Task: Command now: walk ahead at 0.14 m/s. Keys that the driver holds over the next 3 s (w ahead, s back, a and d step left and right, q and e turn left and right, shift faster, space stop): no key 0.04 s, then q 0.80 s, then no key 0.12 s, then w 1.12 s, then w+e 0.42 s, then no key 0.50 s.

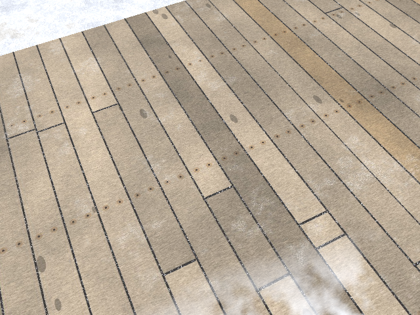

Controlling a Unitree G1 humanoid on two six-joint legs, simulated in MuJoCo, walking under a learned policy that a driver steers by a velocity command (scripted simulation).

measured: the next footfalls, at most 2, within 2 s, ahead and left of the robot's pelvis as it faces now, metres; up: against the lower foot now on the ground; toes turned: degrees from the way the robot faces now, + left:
left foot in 0.24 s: +0.06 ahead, +0.12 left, +0.00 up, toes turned +6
right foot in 0.68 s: +0.08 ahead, -0.09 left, +0.00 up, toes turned +21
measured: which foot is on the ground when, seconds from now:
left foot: up 0.00-0.22, down 0.24-0.68, up 0.70-1.00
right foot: down 0.00-0.26, up 0.28-0.66, down 0.68-1.00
